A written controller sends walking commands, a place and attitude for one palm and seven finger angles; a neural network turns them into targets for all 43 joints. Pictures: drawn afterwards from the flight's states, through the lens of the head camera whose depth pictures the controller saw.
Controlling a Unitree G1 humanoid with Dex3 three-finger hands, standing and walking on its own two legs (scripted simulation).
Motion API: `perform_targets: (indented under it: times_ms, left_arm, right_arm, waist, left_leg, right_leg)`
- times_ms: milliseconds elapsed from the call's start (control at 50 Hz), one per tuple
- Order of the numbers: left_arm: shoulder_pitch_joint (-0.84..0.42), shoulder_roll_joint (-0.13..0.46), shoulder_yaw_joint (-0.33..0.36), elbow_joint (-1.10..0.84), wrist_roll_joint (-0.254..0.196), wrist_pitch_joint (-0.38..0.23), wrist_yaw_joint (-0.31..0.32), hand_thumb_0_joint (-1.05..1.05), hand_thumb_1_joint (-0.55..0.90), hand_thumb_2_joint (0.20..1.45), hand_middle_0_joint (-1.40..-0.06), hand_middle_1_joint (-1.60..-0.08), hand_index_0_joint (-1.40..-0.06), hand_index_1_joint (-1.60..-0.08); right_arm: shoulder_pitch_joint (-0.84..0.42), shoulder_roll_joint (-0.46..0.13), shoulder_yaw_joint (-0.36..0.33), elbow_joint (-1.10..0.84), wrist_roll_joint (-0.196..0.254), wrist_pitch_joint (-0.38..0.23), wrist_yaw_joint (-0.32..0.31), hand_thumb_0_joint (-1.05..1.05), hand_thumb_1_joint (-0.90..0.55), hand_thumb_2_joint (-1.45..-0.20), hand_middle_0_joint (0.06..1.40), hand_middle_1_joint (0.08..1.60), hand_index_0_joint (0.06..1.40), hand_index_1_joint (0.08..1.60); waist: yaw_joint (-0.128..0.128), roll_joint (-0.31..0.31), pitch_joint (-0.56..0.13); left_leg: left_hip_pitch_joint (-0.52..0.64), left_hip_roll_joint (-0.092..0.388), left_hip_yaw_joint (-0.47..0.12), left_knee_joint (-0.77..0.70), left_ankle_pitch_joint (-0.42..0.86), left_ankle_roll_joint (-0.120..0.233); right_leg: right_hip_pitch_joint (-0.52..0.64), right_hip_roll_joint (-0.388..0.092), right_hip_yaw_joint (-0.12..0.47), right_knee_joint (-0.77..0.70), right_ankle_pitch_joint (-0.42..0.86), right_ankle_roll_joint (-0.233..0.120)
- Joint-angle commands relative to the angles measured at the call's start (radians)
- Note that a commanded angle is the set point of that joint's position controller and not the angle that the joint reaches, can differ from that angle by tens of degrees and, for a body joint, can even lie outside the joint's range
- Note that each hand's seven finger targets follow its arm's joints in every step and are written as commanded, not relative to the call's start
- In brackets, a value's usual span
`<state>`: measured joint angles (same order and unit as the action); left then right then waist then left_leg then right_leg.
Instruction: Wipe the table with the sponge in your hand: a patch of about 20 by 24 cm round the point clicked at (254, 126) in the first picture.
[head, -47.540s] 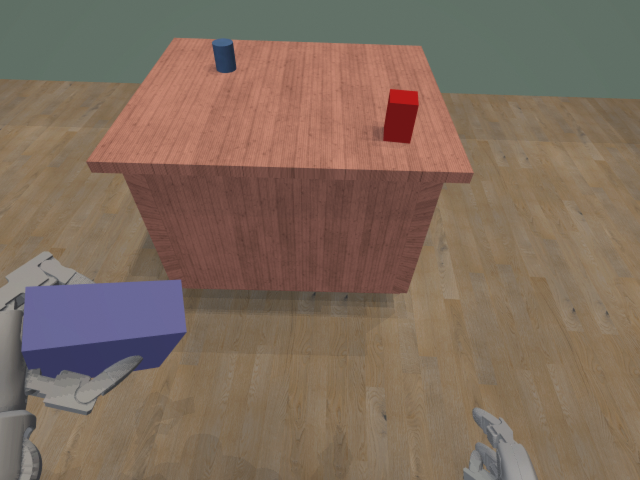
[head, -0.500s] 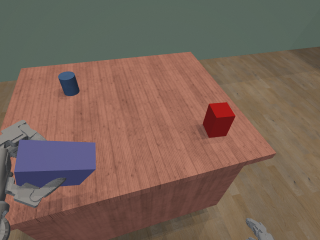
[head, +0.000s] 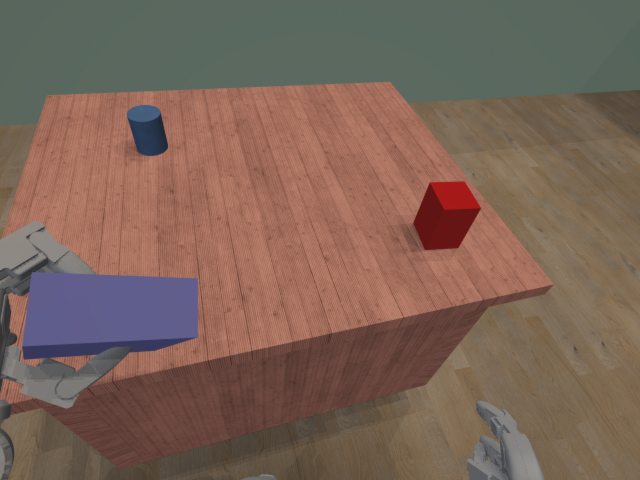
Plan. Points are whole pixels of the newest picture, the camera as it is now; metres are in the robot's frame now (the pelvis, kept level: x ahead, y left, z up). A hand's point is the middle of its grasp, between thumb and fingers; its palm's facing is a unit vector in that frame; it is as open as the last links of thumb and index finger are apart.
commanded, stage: step back with the hand held close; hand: left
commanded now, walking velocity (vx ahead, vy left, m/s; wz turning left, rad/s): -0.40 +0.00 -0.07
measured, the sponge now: (130, 320) +0.22 +0.20 +0.15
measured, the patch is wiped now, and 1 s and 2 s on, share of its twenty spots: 1.00 1.00 1.00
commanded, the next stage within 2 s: stop stepping back and stand still in 0.50 s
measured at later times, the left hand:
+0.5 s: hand (7, 478) +0.09 +0.21 +0.19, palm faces +0.35 -0.87 -0.34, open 9.3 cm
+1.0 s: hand out of the picture -0.06 +0.24 +0.17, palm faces +0.41 -0.87 -0.28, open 9.3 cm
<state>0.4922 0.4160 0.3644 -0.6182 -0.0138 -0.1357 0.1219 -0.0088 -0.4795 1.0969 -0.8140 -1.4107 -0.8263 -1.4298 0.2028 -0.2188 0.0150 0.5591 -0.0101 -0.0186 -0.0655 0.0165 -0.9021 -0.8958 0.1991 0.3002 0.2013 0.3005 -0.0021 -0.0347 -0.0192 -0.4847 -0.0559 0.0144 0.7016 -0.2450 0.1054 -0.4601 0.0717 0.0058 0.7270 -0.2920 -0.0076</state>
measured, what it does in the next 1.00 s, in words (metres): walks backwards: right foot, then left foot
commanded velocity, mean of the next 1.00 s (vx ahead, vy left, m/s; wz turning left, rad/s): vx -0.09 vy -0.02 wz -0.01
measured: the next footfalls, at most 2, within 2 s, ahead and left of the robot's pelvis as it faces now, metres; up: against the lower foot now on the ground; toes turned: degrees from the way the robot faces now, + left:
right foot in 0.20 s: -0.04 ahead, -0.15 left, +0.00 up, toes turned +2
left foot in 0.62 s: -0.14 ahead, +0.12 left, +0.00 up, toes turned +2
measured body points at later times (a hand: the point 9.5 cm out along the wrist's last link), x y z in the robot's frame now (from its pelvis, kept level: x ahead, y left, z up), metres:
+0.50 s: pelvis -0.10 -0.02 +0.01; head -0.13 +0.01 +0.46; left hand +0.07 +0.26 +0.21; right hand +0.05 -0.27 -0.05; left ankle -0.07 +0.07 -0.66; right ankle -0.08 -0.15 -0.72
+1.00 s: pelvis -0.26 -0.01 -0.01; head -0.31 +0.03 +0.44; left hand -0.09 +0.29 +0.19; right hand -0.12 -0.23 -0.08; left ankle -0.26 +0.10 -0.67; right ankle -0.20 -0.11 -0.72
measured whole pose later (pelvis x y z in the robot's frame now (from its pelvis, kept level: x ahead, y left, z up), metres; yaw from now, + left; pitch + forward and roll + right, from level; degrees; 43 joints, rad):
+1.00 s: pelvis -0.26 -0.01 -0.01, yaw +1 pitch -1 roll -2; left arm 0.41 0.36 0.31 -0.49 -0.03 -0.09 0.10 -0.01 -0.48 1.10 -0.81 -1.41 -0.83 -1.43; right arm 0.28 -0.19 0.05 0.68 0.03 -0.03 -0.03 0.02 -0.90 -0.90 0.20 0.30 0.20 0.30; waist 0.00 -0.04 -0.11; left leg -0.51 0.02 0.00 1.10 -0.46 0.05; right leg -0.42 0.04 -0.07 0.70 -0.27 -0.05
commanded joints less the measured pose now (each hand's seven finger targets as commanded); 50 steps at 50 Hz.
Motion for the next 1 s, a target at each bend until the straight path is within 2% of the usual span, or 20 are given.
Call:
perform_targets:
  times_ms: [0, 80, 180, 240, 300, 340, 360, 380, 400, 460, 560, 600, 640, 700, 760, 820, 840, 880, 940, 980]
  left_arm:
    - [-0.103, 0.136, 0.122, -0.187, -0.006, -0.065, 0.021, 0.000, 0.100, 1.300, -1.200, -1.600, -1.200, -1.600]
    - [-0.085, 0.078, 0.034, -0.162, -0.022, -0.062, 0.012, 0.000, 0.100, 1.300, -1.200, -1.600, -1.200, -1.600]
    - [-0.098, 0.124, 0.054, -0.196, -0.020, -0.089, -0.002, 0.000, 0.100, 1.300, -1.200, -1.600, -1.200, -1.600]
    - [-0.039, 0.169, 0.118, -0.215, -0.024, -0.084, -0.009, 0.000, 0.100, 1.300, -1.200, -1.600, -1.200, -1.600]
    - [0.016, 0.157, 0.149, -0.183, -0.034, -0.074, -0.011, 0.000, 0.100, 1.300, -1.200, -1.600, -1.200, -1.600]
    - [0.024, 0.183, 0.168, -0.172, -0.036, -0.070, -0.005, 0.000, 0.100, 1.300, -1.200, -1.600, -1.200, -1.600]
    - [0.007, 0.162, 0.124, -0.177, -0.046, -0.074, -0.001, 0.000, 0.100, 1.300, -1.200, -1.600, -1.200, -1.600]
    - [-0.035, 0.155, 0.088, -0.173, -0.047, -0.072, 0.006, 0.000, 0.100, 1.300, -1.200, -1.600, -1.200, -1.600]
    - [-0.093, 0.146, 0.067, -0.162, -0.041, -0.065, 0.008, 0.000, 0.100, 1.300, -1.200, -1.600, -1.200, -1.600]
    - [-0.259, 0.147, 0.042, -0.088, -0.039, -0.059, 0.002, 0.000, 0.100, 1.300, -1.200, -1.600, -1.200, -1.600]
    - [-0.150, 0.162, 0.075, -0.171, -0.032, -0.075, 0.016, 0.000, 0.100, 1.300, -1.200, -1.600, -1.200, -1.600]
    - [-0.099, 0.163, 0.107, -0.257, -0.041, -0.087, 0.023, 0.000, 0.100, 1.300, -1.200, -1.600, -1.200, -1.600]
    - [-0.011, 0.168, 0.139, -0.273, -0.053, -0.078, 0.021, 0.000, 0.100, 1.300, -1.200, -1.600, -1.200, -1.600]
    - [-0.054, 0.119, 0.093, -0.246, -0.047, -0.044, 0.030, 0.000, 0.100, 1.300, -1.200, -1.600, -1.200, -1.600]
    - [-0.105, 0.110, 0.065, -0.117, -0.027, -0.028, 0.029, 0.000, 0.100, 1.300, -1.200, -1.600, -1.200, -1.600]
    - [-0.161, 0.112, 0.052, -0.044, -0.012, -0.017, 0.016, 0.000, 0.100, 1.300, -1.200, -1.600, -1.200, -1.600]
    - [-0.178, 0.127, 0.056, -0.032, -0.012, -0.015, 0.010, 0.000, 0.100, 1.300, -1.200, -1.600, -1.200, -1.600]
    - [-0.227, 0.130, 0.044, -0.044, -0.022, -0.023, 0.005, 0.000, 0.100, 1.300, -1.200, -1.600, -1.200, -1.600]
    - [-0.307, 0.154, 0.042, -0.133, -0.024, -0.036, -0.003, 0.000, 0.100, 1.300, -1.200, -1.600, -1.200, -1.600]
    - [-0.259, 0.147, 0.048, -0.138, -0.028, -0.036, 0.010, 0.000, 0.100, 1.300, -1.200, -1.600, -1.200, -1.600]
  right_arm:
    - [-0.070, -0.136, -0.074, -0.130, -0.013, -0.076, -0.002, 0.000, -0.900, -0.900, 0.200, 0.300, 0.200, 0.300]
    - [-0.072, -0.132, -0.053, -0.094, -0.005, -0.087, 0.008, 0.000, -0.900, -0.900, 0.200, 0.300, 0.200, 0.300]
    - [-0.097, -0.140, -0.054, -0.075, -0.001, -0.086, 0.022, 0.000, -0.900, -0.900, 0.200, 0.300, 0.200, 0.300]
    - [-0.104, -0.149, -0.078, -0.098, 0.012, -0.080, 0.027, 0.000, -0.900, -0.900, 0.200, 0.300, 0.200, 0.300]
    - [-0.116, -0.140, -0.075, -0.130, 0.013, -0.071, 0.024, 0.000, -0.900, -0.900, 0.200, 0.300, 0.200, 0.300]
    - [-0.099, -0.139, -0.081, -0.140, 0.016, -0.056, 0.016, 0.000, -0.900, -0.900, 0.200, 0.300, 0.200, 0.300]
    - [-0.090, -0.114, -0.077, -0.138, 0.020, -0.052, 0.009, 0.000, -0.900, -0.900, 0.200, 0.300, 0.200, 0.300]
    - [-0.089, -0.109, -0.072, -0.129, 0.022, -0.057, 0.004, 0.000, -0.900, -0.900, 0.200, 0.300, 0.200, 0.300]
    - [-0.111, -0.104, -0.068, -0.130, 0.025, -0.054, 0.007, 0.000, -0.900, -0.900, 0.200, 0.300, 0.200, 0.300]
    - [-0.154, -0.086, -0.026, -0.129, 0.013, -0.037, -0.004, 0.000, -0.900, -0.900, 0.200, 0.300, 0.200, 0.300]
    - [-0.083, -0.130, -0.064, -0.126, 0.028, -0.058, -0.019, 0.000, -0.900, -0.900, 0.200, 0.300, 0.200, 0.300]
    - [-0.076, -0.163, -0.098, -0.170, 0.038, -0.084, -0.005, 0.000, -0.900, -0.900, 0.200, 0.300, 0.200, 0.300]
    - [-0.037, -0.131, -0.097, -0.155, 0.015, -0.127, 0.011, 0.000, -0.900, -0.900, 0.200, 0.300, 0.200, 0.300]
    - [-0.040, -0.136, -0.083, -0.112, 0.041, -0.154, 0.029, 0.000, -0.900, -0.900, 0.200, 0.300, 0.200, 0.300]
    - [-0.079, -0.147, -0.056, -0.107, 0.031, -0.137, 0.019, 0.000, -0.900, -0.900, 0.200, 0.300, 0.200, 0.300]
    - [-0.088, -0.143, -0.047, -0.106, 0.028, -0.104, 0.012, 0.000, -0.900, -0.900, 0.200, 0.300, 0.200, 0.300]
    - [-0.095, -0.140, -0.046, -0.107, 0.026, -0.098, 0.013, 0.000, -0.900, -0.900, 0.200, 0.300, 0.200, 0.300]
    - [-0.074, -0.134, -0.065, -0.104, 0.046, -0.100, 0.017, 0.000, -0.900, -0.900, 0.200, 0.300, 0.200, 0.300]
    - [-0.101, -0.103, -0.030, -0.085, 0.039, -0.077, 0.025, 0.000, -0.900, -0.900, 0.200, 0.300, 0.200, 0.300]
    - [-0.087, -0.109, -0.020, -0.073, 0.037, -0.087, 0.009, 0.000, -0.900, -0.900, 0.200, 0.300, 0.200, 0.300]
  waist:
    - [0.007, 0.146, -0.122]
    - [0.007, 0.171, -0.159]
    - [0.022, 0.187, -0.280]
    - [0.025, 0.184, -0.329]
    - [0.018, 0.209, -0.231]
    - [0.008, 0.073, -0.182]
    - [-0.003, -0.080, -0.158]
    - [-0.010, -0.206, -0.125]
    - [-0.018, -0.211, -0.118]
    - [-0.029, -0.090, 0.011]
    - [-0.027, 0.045, -0.186]
    - [-0.011, 0.302, -0.237]
    - [-0.037, 0.347, -0.248]
    - [-0.022, 0.193, -0.129]
    - [-0.018, 0.235, -0.047]
    - [-0.003, 0.086, -0.061]
    - [-0.008, -0.020, -0.052]
    - [-0.015, -0.305, -0.085]
    - [-0.044, -0.030, -0.020]
    - [-0.039, 0.119, -0.065]
  left_leg:
    - [0.009, 0.326, -0.376, -0.411, -0.083, 0.044]
    - [0.292, 0.294, -0.324, -0.354, 0.286, -0.018]
    - [0.429, 0.277, -0.249, -0.261, 0.579, -0.050]
    - [0.352, 0.265, -0.235, -0.294, 0.354, -0.036]
    - [0.065, 0.268, -0.237, -0.362, -0.175, -0.016]
    - [0.011, 0.185, -0.161, -0.164, -0.379, -0.071]
    - [0.118, 0.087, -0.093, 0.127, -0.298, -0.118]
    - [0.184, 0.022, -0.054, 0.406, -0.210, -0.145]
    - [0.118, 0.048, -0.086, 0.555, -0.232, -0.140]
    - [0.024, 0.122, -0.101, 0.424, -0.259, -0.122]
    - [0.154, 0.102, -0.009, -0.236, -0.057, -0.100]
    - [0.324, 0.311, -0.189, -0.304, 0.371, -0.015]
    - [0.368, 0.367, -0.303, -0.293, 0.379, 0.054]
    - [0.236, 0.324, -0.191, -0.302, 0.182, 0.015]
    - [-0.018, 0.293, -0.193, -0.384, -0.368, -0.005]
    - [-0.112, 0.174, -0.069, -0.101, -0.504, -0.040]
    - [-0.095, 0.101, -0.003, 0.123, -0.443, -0.054]
    - [0.012, 0.039, -0.023, 0.597, -0.236, -0.075]
    - [0.136, 0.147, -0.083, 0.424, -0.225, -0.042]
    - [0.244, 0.100, -0.011, 0.072, -0.229, -0.029]
  right_leg:
    - [0.154, -0.011, 0.073, 0.136, -0.132, 0.014]
    - [0.085, -0.014, 0.063, -0.158, -0.111, 0.004]
    - [0.161, -0.032, 0.067, -0.317, 0.038, 0.000]
    - [0.234, -0.013, 0.046, -0.245, 0.020, 0.001]
    - [0.309, -0.027, 0.037, -0.198, -0.022, -0.008]
    - [0.212, -0.132, 0.100, -0.319, -0.003, -0.081]
    - [-0.003, -0.275, 0.248, -0.428, -0.004, -0.159]
    - [-0.174, -0.403, 0.350, -0.505, 0.135, -0.216]
    - [-0.159, -0.438, 0.335, -0.475, 0.365, -0.240]
    - [-0.105, -0.372, 0.210, -0.379, 0.521, -0.159]
    - [0.143, -0.276, 0.153, -0.153, 0.533, -0.074]
    - [-0.025, -0.068, 0.004, 0.083, 0.081, 0.020]
    - [-0.203, -0.046, 0.049, 0.327, -0.232, 0.036]
    - [-0.112, -0.093, 0.054, 0.210, -0.109, 0.026]
    - [0.160, -0.062, -0.016, -0.024, -0.069, 0.018]
    - [0.308, -0.037, -0.081, -0.228, -0.025, -0.030]
    - [0.235, -0.106, -0.006, -0.298, -0.014, -0.078]
    - [-0.035, -0.346, 0.403, -0.476, -0.181, -0.222]
    - [-0.284, -0.342, 0.220, -0.372, -0.187, -0.190]
    - [-0.297, -0.223, 0.073, -0.191, -0.234, -0.127]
